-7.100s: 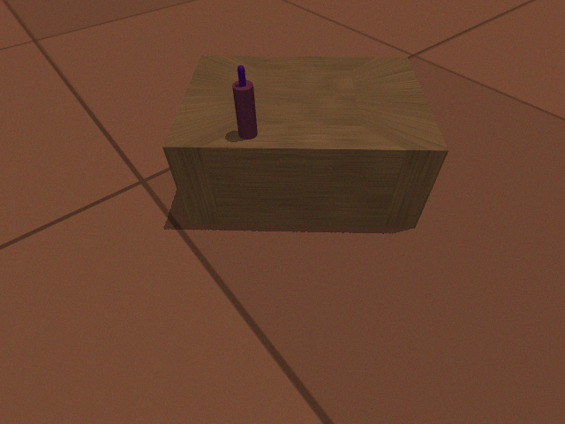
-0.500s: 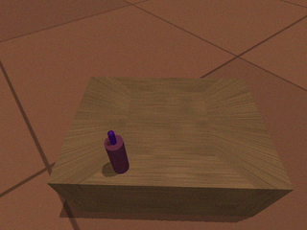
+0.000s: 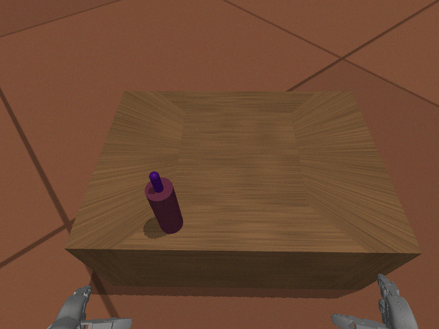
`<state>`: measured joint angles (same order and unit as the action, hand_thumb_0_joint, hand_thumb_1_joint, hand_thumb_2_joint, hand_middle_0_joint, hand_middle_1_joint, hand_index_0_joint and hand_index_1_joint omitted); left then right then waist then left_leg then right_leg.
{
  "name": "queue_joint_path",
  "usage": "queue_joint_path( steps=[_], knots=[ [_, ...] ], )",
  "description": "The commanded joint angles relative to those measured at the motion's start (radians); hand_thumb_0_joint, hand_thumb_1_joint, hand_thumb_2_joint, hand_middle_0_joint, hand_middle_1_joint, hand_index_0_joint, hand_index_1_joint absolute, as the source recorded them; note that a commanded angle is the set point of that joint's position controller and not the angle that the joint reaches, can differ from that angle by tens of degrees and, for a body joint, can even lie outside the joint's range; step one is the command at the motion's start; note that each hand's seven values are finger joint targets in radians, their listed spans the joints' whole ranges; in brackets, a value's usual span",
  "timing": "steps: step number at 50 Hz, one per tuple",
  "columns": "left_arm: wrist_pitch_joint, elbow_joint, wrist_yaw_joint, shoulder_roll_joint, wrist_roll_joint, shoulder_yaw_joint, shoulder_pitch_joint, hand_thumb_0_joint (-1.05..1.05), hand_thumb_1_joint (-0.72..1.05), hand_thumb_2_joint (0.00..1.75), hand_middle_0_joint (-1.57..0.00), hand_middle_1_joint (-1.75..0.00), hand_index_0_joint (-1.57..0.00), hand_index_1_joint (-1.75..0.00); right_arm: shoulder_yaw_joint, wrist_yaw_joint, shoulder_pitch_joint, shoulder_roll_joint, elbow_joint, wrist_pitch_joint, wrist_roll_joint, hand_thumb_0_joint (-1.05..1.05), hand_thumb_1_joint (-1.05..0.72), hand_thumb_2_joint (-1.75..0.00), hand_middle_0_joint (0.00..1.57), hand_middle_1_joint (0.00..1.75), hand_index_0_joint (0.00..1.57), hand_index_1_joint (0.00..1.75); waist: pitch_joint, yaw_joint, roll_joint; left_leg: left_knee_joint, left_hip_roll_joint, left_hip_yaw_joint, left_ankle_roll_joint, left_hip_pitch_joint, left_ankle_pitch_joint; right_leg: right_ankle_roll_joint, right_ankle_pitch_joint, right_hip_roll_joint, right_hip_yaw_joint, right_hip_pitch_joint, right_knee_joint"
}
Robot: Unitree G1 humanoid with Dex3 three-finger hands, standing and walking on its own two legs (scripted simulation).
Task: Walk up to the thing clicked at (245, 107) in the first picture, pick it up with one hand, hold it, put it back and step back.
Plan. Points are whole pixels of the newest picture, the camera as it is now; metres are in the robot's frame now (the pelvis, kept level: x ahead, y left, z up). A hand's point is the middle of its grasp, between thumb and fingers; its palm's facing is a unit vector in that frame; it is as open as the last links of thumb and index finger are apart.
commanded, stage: go down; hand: left
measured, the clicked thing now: (163, 201) +0.46 +0.19 -0.18
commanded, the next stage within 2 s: none
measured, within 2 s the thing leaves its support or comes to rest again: neither
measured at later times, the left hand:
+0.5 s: hand (97, 313) +0.18 +0.27 -0.12, palm faces +0.05 -0.94 -0.33, open 17.3 cm
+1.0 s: hand (87, 316) +0.17 +0.28 -0.11, palm faces +0.09 -0.95 -0.32, open 17.4 cm
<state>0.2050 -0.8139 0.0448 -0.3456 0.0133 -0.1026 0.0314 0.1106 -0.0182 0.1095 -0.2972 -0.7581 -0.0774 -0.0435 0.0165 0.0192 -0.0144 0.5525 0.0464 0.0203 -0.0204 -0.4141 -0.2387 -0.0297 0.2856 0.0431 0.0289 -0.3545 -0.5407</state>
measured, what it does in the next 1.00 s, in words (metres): stands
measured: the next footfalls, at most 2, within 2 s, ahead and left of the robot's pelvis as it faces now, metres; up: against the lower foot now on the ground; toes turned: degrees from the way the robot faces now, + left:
none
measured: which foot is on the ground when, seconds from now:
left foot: down 0.00-1.00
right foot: down 0.00-1.00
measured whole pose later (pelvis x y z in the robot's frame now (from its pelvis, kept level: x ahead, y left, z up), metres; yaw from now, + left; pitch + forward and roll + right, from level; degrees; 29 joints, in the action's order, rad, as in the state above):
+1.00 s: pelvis +0.02 +0.00 -0.03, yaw +1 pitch +10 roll -1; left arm 0.41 -0.31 0.14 -0.39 -0.01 -0.22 0.29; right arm 0.10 -0.06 0.35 -0.24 -0.37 -0.09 -0.02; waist 0.11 0.02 -0.02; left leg 0.84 0.05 -0.01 -0.02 -0.60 -0.40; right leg -0.03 0.45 0.05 0.04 -0.52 -0.80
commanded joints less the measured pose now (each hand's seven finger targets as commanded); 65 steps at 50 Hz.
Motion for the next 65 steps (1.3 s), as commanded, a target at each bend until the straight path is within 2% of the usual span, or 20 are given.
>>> queue_joint_path(
  steps=[1, 4, 6, 8, 12, 13, 15, 16, 18, 21, 30, 31, 36, 46, 52, 53, 58, 59, 63, 65],
  knots=[
    [0.048, 0.187, 0.006, -0.219, 0.008, -0.075, -0.03, 0.0, -0.32, 0.08, -0.07, -0.04, -0.07, -0.04, 0.066, 0.003, -0.022, -0.182, 0.181, -0.018, 0.0, 0.0, 0.37, -0.08, 0.05, 0.05, 0.05, 0.05, 0.162, -0.008, 0.006, -0.035, -0.05, 0.02, 0.026, 0.074, 0.043, 0.037, -0.075, -0.048, 0.019, -0.001, 0.051],
    [0.05, 0.232, 0.008, -0.209, 0.006, -0.079, -0.024, 0.0, -0.49, 0.06, -0.08, -0.06, -0.08, -0.06, 0.057, -0.003, -0.008, -0.172, 0.209, -0.028, 0.004, 0.0, 0.47, -0.06, 0.05, 0.05, 0.05, 0.05, 0.174, -0.001, 0.007, -0.002, -0.045, 0.014, 0.026, 0.067, 0.072, 0.032, -0.1, -0.045, 0.015, -0.007, 0.023],
    [0.039, 0.295, -0.001, -0.251, 0.01, -0.112, -0.052, 0.0, -0.5, 0.05, -0.08, -0.05, -0.08, -0.05, 0.067, -0.017, -0.026, -0.184, 0.236, -0.044, 0.01, 0.0, 0.47, -0.06, 0.05, 0.05, 0.05, 0.05, 0.22, 0.0, -0.013, 0.015, -0.044, 0.011, 0.024, 0.079, 0.085, 0.031, -0.112, -0.04, 0.008, -0.007, 0.009],
    [0.03, 0.317, -0.005, -0.214, 0.009, -0.105, -0.026, 0.0, -0.55, 0.04, -0.08, -0.05, -0.08, -0.05, 0.066, -0.029, -0.036, -0.173, 0.253, -0.065, 0.018, 0.0, 0.5, -0.05, 0.05, 0.05, 0.05, 0.05, 0.24, -0.005, -0.01, 0.032, -0.039, 0.006, 0.023, 0.086, 0.113, 0.031, -0.137, -0.041, 0.01, -0.002, -0.015],
    [0.041, 0.353, -0.013, -0.258, 0.005, -0.147, 0.053, 0.0, -0.54, 0.03, -0.09, -0.04, -0.08, -0.05, 0.072, -0.044, 0.032, -0.169, 0.242, -0.076, 0.021, 0.0, 0.51, -0.05, 0.05, 0.05, 0.05, 0.05, 0.264, -0.008, -0.039, 0.066, -0.039, 0.004, 0.019, 0.092, 0.198, 0.028, -0.221, -0.039, 0.014, 0.014, -0.046],
    [0.045, 0.346, -0.005, -0.202, 0.004, -0.108, 0.056, 0.0, -0.54, 0.03, -0.09, -0.04, -0.08, -0.05, 0.069, -0.043, 0.037, -0.159, 0.256, -0.077, 0.023, 0.0, 0.51, -0.05, 0.05, 0.05, 0.05, 0.05, 0.259, 0.01, -0.023, 0.069, -0.037, 0.004, 0.02, 0.094, 0.2, 0.026, -0.226, -0.041, 0.016, 0.008, -0.052],
    [0.061, 0.361, -0.003, -0.243, 0.001, -0.146, 0.092, 0.0, -0.54, 0.02, -0.09, -0.04, -0.09, -0.05, 0.075, -0.047, 0.062, -0.16, 0.244, -0.073, 0.022, 0.0, 0.52, -0.04, 0.05, 0.05, 0.05, 0.05, 0.237, 0.001, -0.042, 0.073, -0.038, 0.004, 0.019, 0.08, 0.206, 0.027, -0.228, -0.042, 0.02, -0.004, -0.054],
    [0.072, 0.351, 0.004, -0.212, 0.0, -0.123, 0.106, 0.0, -0.54, 0.02, -0.09, -0.04, -0.09, -0.05, 0.058, -0.044, 0.076, -0.141, 0.241, -0.072, 0.02, 0.0, 0.52, -0.05, 0.05, 0.05, 0.05, 0.05, 0.211, 0.002, -0.037, 0.072, -0.038, 0.003, 0.017, 0.07, 0.195, 0.027, -0.213, -0.044, 0.023, -0.017, -0.057],
    [0.088, 0.391, 0.01, -0.249, 0.001, -0.148, 0.118, 0.0, -0.54, 0.01, -0.1, -0.04, -0.09, -0.04, 0.07, -0.046, 0.096, -0.148, 0.253, -0.066, 0.018, 0.0, 0.53, -0.04, 0.05, 0.05, 0.05, 0.05, 0.222, 0.001, -0.033, 0.084, -0.042, 0.006, 0.02, 0.071, 0.214, 0.024, -0.241, -0.039, 0.021, -0.013, -0.058],
    [0.111, 0.426, 0.026, -0.219, -0.002, -0.126, 0.109, 0.0, -0.56, 0.01, -0.1, -0.04, -0.09, -0.04, 0.07, -0.041, 0.082, -0.146, 0.298, -0.065, 0.017, 0.0, 0.54, -0.04, 0.05, 0.05, 0.05, 0.05, 0.213, 0.001, -0.024, 0.088, -0.038, 0.0, 0.019, 0.059, 0.21, 0.025, -0.228, -0.042, 0.027, -0.028, -0.067],
    [0.133, 0.512, 0.048, -0.225, -0.001, -0.154, 0.144, 0.0, -0.55, 0.02, -0.09, -0.04, -0.09, -0.04, 0.071, -0.033, 0.126, -0.127, 0.39, -0.068, 0.018, 0.0, 0.55, -0.04, 0.05, 0.05, 0.05, 0.05, 0.236, -0.004, -0.033, 0.13, -0.029, -0.012, 0.015, 0.046, 0.253, 0.024, -0.242, -0.042, 0.032, -0.051, -0.116],
    [0.136, 0.52, 0.046, -0.251, 0.0, -0.176, 0.154, 0.0, -0.54, 0.03, -0.08, -0.03, -0.08, -0.03, 0.075, -0.033, 0.145, -0.131, 0.395, -0.067, 0.017, 0.0, 0.55, -0.04, 0.05, 0.05, 0.05, 0.05, 0.258, -0.006, -0.041, 0.138, -0.03, -0.012, 0.017, 0.057, 0.273, 0.024, -0.26, -0.041, 0.029, -0.049, -0.121],
    [0.146, 0.568, 0.059, -0.234, -0.008, -0.171, 0.163, 0.0, -0.56, 0.04, -0.08, -0.04, -0.07, -0.04, 0.073, -0.04, 0.157, -0.124, 0.447, -0.064, 0.017, 0.0, 0.55, -0.04, 0.05, 0.05, 0.05, 0.05, 0.237, 0.009, -0.03, 0.157, -0.035, -0.008, 0.021, 0.027, 0.213, 0.019, -0.223, -0.037, 0.023, -0.084, -0.128],
    [0.167, 0.657, 0.08, -0.275, -0.017, -0.224, 0.215, 0.0, -0.54, 0.04, -0.07, -0.03, -0.07, -0.04, 0.062, -0.05, 0.203, -0.105, 0.553, -0.062, 0.015, 0.0, 0.55, -0.04, 0.05, 0.05, 0.05, 0.05, 0.223, -0.01, -0.054, 0.167, -0.037, -0.014, 0.015, -0.039, 0.102, 0.028, -0.104, -0.041, 0.031, -0.134, -0.154],
    [0.175, 0.699, 0.096, -0.272, -0.029, -0.232, 0.226, 0.0, -0.57, 0.06, -0.07, -0.05, -0.07, -0.05, 0.051, -0.061, 0.239, -0.093, 0.6, -0.069, 0.013, 0.0, 0.56, -0.04, 0.05, 0.05, 0.05, 0.05, 0.203, 0.006, -0.038, 0.196, -0.044, -0.009, 0.02, -0.076, 0.037, 0.021, -0.05, -0.038, 0.025, -0.184, -0.169],
    [0.175, 0.725, 0.094, -0.297, -0.03, -0.256, 0.238, 0.0, -0.56, 0.06, -0.07, -0.04, -0.07, -0.05, 0.03, -0.062, 0.237, -0.079, 0.618, -0.072, 0.012, 0.0, 0.55, -0.04, 0.05, 0.05, 0.05, 0.05, 0.218, -0.015, -0.049, 0.202, -0.045, -0.009, 0.019, -0.079, 0.042, 0.024, -0.05, -0.035, 0.026, -0.167, -0.174],
    [0.18, 0.74, 0.109, -0.275, -0.04, -0.246, 0.263, 0.0, -0.58, 0.07, -0.07, -0.05, -0.06, -0.05, 0.034, -0.074, 0.286, -0.079, 0.645, -0.068, 0.012, 0.0, 0.55, -0.04, 0.05, 0.05, 0.05, 0.05, 0.218, 0.004, -0.045, 0.223, -0.043, -0.011, 0.02, -0.095, 0.035, 0.021, -0.044, -0.037, 0.026, -0.204, -0.198],
    [0.183, 0.755, 0.11, -0.283, -0.043, -0.256, 0.273, 0.0, -0.57, 0.07, -0.07, -0.04, -0.06, -0.05, 0.03, -0.074, 0.275, -0.08, 0.67, -0.07, 0.011, 0.0, 0.55, -0.04, 0.05, 0.05, 0.05, 0.05, 0.222, -0.009, -0.05, 0.222, -0.043, -0.013, 0.018, -0.102, 0.028, 0.022, -0.033, -0.038, 0.027, -0.204, -0.204],
    [0.177, 0.789, 0.115, -0.315, -0.045, -0.267, 0.2, 0.0, -0.58, 0.09, -0.07, -0.06, -0.05, -0.07, 0.022, -0.081, 0.299, -0.078, 0.69, -0.073, 0.01, 0.0, 0.55, -0.04, 0.05, 0.05, 0.05, 0.05, 0.21, 0.013, -0.056, 0.227, -0.041, -0.018, 0.018, -0.115, -0.022, 0.021, 0.012, -0.04, 0.026, -0.241, -0.21],
    [0.164, 0.83, 0.111, -0.369, -0.049, -0.309, 0.152, 0.0, -0.57, 0.09, -0.07, -0.06, -0.05, -0.07, 0.041, -0.091, 0.31, -0.09, 0.71, -0.081, 0.008, 0.0, 0.55, -0.05, 0.05, 0.05, 0.05, 0.05, 0.237, 0.015, -0.079, 0.234, -0.041, -0.021, 0.019, -0.108, -0.021, 0.022, 0.005, -0.036, 0.022, -0.236, -0.216]
  ],
)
